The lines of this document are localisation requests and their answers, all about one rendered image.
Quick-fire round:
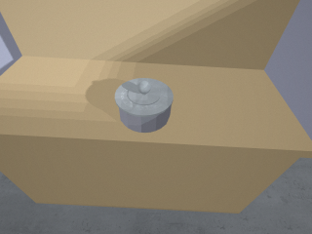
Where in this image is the knob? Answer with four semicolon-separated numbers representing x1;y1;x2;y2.
137;80;151;94

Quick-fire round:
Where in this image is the lid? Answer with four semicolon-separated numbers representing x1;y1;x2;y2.
114;78;174;117

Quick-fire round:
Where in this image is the pot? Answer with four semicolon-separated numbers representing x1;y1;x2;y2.
119;106;172;133

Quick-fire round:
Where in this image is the table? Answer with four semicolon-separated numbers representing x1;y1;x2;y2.
0;0;312;214

